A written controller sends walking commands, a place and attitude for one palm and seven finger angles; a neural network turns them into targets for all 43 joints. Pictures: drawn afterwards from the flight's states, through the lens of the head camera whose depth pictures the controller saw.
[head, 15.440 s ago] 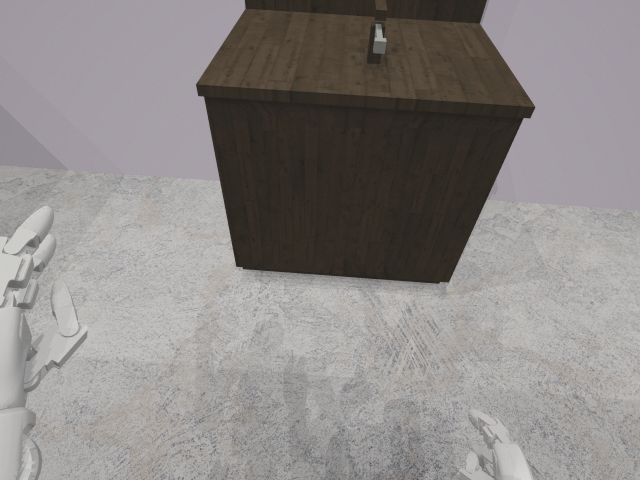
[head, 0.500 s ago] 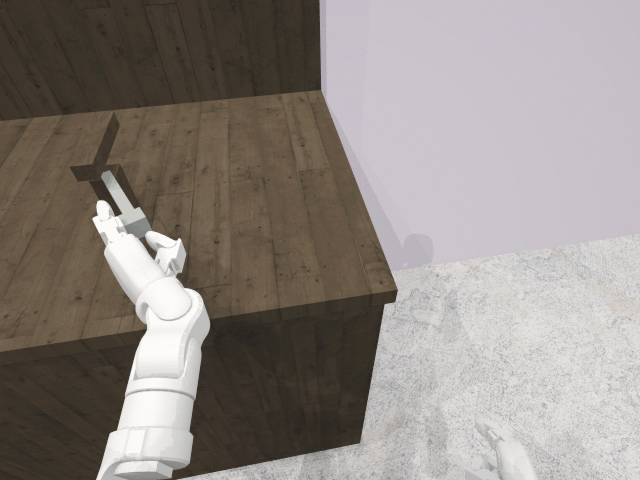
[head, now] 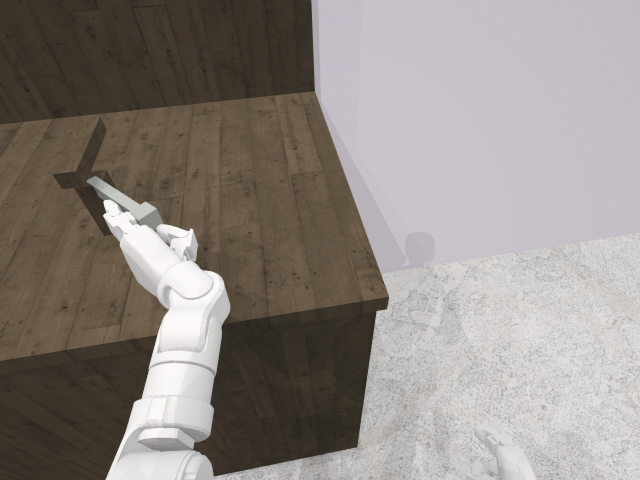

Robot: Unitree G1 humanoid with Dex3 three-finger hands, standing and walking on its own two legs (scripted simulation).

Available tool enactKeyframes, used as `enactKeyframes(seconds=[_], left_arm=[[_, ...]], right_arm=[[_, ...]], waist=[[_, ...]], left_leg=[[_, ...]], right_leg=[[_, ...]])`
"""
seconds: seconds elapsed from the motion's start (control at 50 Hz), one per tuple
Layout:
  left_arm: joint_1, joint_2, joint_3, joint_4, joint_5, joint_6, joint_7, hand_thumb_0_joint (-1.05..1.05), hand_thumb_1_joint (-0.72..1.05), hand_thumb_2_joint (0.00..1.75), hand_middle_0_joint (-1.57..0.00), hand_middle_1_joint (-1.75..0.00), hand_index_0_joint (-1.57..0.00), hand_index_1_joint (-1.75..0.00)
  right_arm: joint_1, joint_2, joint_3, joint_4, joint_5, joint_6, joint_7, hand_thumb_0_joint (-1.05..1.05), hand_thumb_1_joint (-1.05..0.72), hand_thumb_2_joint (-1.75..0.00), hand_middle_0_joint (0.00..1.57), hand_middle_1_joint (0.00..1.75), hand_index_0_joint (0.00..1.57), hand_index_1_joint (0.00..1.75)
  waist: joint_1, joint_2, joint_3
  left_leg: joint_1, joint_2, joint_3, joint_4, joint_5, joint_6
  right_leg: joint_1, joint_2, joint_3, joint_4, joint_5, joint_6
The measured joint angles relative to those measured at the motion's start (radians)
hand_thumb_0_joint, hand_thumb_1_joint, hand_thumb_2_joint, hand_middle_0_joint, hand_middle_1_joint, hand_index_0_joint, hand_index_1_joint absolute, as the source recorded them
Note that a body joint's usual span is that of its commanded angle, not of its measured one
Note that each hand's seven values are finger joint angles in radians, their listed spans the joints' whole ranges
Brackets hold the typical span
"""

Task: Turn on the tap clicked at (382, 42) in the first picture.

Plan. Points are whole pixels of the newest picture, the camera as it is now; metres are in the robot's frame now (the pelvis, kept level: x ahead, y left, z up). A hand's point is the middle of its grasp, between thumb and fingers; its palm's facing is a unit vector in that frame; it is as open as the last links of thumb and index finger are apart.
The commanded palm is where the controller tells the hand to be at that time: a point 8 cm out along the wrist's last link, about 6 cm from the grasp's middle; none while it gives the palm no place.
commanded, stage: push the lever round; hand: left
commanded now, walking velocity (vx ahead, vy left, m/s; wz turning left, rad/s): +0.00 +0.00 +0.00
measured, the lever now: (145, 218) +0.39 +0.27 +0.14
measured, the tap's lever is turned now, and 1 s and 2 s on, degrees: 43 73 77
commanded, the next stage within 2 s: lift the hand up off the lever in 0.76 s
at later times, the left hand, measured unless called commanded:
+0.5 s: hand (198, 227) +0.40 +0.20 +0.11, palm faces +0.80 -0.59 -0.09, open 8.3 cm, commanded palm +0.35 +0.22 +0.12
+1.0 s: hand (206, 217) +0.42 +0.20 +0.11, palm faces +0.81 -0.58 -0.10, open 8.3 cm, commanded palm +0.37 +0.22 +0.13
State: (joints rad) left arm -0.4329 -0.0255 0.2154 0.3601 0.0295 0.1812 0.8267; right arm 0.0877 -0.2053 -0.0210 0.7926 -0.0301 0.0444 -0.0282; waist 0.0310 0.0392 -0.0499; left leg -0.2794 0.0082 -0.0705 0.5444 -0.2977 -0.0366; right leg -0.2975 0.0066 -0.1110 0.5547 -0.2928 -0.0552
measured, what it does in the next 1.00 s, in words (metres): stands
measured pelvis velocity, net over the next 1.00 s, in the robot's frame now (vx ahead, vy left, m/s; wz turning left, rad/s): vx -0.01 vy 0.00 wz -0.02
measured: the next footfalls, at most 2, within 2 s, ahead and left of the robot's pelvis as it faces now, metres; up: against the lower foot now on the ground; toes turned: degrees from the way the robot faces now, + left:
none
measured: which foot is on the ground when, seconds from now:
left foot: down 0.00-1.00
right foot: down 0.00-1.00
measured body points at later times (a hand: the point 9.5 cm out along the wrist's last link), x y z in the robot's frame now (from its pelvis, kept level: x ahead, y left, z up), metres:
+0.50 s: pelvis +0.00 +0.00 +0.00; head +0.01 -0.02 +0.45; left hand +0.35 +0.23 +0.12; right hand +0.15 -0.24 -0.13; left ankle -0.01 +0.15 -0.73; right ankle +0.00 -0.08 -0.73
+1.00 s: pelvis -0.01 +0.00 -0.01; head +0.01 -0.02 +0.44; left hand +0.37 +0.22 +0.12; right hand +0.12 -0.24 -0.14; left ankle -0.01 +0.15 -0.73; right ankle +0.00 -0.08 -0.73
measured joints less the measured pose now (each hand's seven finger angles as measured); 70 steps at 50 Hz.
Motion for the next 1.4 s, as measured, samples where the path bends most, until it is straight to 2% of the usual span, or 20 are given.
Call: enactKeyframes(seconds=[0.38, 0.62, 0.92, 1.18, 1.4], left_arm=[[-0.088, 0.016, 0.043, 0.119, 0.016, -0.042, 0.024, 0.02, 0.89, 0.9, -0.15, -0.15, -0.04, -0.12], [-0.113, 0.023, 0.065, 0.149, 0.022, -0.043, 0.025, 0.03, 0.9, 0.9, -0.15, -0.15, -0.05, -0.12], [-0.22, 0.032, 0.093, 0.274, 0.043, -0.084, 0.065, 0.02, 0.9, 0.9, -0.15, -0.15, -0.02, -0.11], [-0.201, 0.047, 0.14, 0.243, 0.033, -0.054, 0.035, 0.02, 0.9, 0.9, -0.15, -0.15, -0.07, -0.13], [-0.18, 0.072, 0.114, 0.177, 0.017, -0.019, -0.003, 0.02, 0.9, 0.9, -0.15, -0.15, -0.13, -0.15]], right_arm=[[0.023, 0.003, -0.003, 0.015, -0.008, 0.006, 0.001, 0.01, -0.91, -0.9, 0.2, 0.3, 0.2, 0.3], [0.046, -0.005, -0.013, 0.014, -0.013, 0.011, 0.01, 0.01, -0.91, -0.9, 0.2, 0.3, 0.2, 0.3], [0.054, 0.002, -0.012, 0.029, -0.028, -0.004, 0.02, 0.01, -0.91, -0.9, 0.2, 0.3, 0.2, 0.3], [0.082, -0.004, -0.016, 0.02, -0.026, 0.004, 0.019, 0.01, -0.91, -0.9, 0.2, 0.3, 0.2, 0.3], [0.071, -0.015, -0.017, 0.015, -0.014, -0.004, 0.012, 0.01, -0.91, -0.9, 0.2, 0.3, 0.2, 0.3]], waist=[[-0.016, 0.0, -0.003], [-0.027, -0.003, -0.013], [-0.04, -0.004, -0.015], [-0.053, -0.001, -0.023], [-0.043, -0.001, -0.019]], left_leg=[[-0.033, 0.005, 0.003, 0.016, -0.007, -0.002], [-0.052, 0.002, 0.01, 0.03, -0.011, 0.001], [-0.105, 0.003, 0.01, 0.061, -0.013, 0.001], [-0.085, 0.009, 0.023, 0.044, -0.012, 0.002], [-0.043, 0.009, 0.024, 0.012, -0.003, 0.003]], right_leg=[[-0.033, 0.005, 0.002, 0.013, -0.003, -0.003], [-0.056, 0.001, 0.01, 0.032, -0.008, 0.0], [-0.105, 0.002, 0.009, 0.052, -0.004, -0.001], [-0.094, 0.009, 0.022, 0.041, -0.001, -0.001], [-0.051, 0.009, 0.023, 0.008, 0.009, 0.001]])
